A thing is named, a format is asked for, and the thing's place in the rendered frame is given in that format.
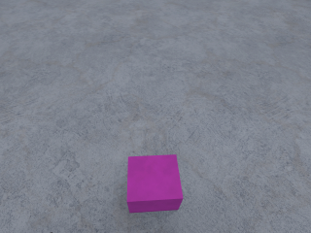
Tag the carton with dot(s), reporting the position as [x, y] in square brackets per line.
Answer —
[153, 183]

